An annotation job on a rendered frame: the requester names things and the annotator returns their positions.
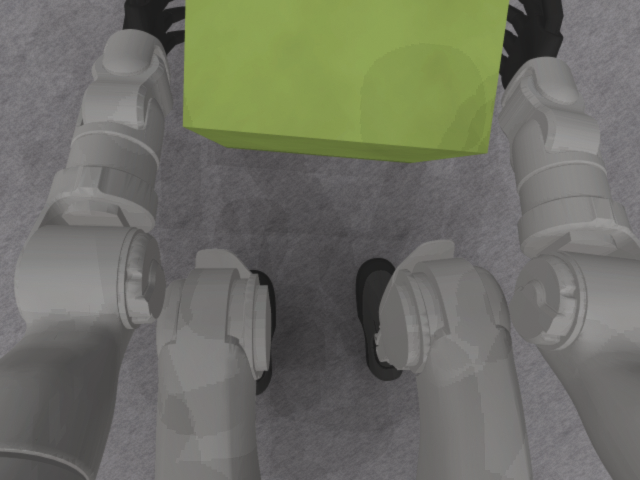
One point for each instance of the left robot thigh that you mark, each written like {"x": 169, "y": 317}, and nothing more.
{"x": 206, "y": 419}

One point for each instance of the left robot hand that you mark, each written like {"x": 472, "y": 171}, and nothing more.
{"x": 149, "y": 16}

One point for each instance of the robot right foot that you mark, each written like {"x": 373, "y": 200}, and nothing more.
{"x": 371, "y": 281}

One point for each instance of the carton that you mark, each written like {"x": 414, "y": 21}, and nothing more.
{"x": 389, "y": 80}

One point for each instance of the robot right upper arm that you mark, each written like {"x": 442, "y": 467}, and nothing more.
{"x": 582, "y": 311}

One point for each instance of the robot left upper arm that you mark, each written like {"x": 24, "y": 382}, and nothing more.
{"x": 83, "y": 290}

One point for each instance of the right robot hand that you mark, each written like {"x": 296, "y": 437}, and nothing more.
{"x": 538, "y": 35}

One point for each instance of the robot left forearm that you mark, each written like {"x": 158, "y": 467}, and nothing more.
{"x": 116, "y": 147}

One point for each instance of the robot right forearm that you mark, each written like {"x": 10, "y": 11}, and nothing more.
{"x": 560, "y": 175}

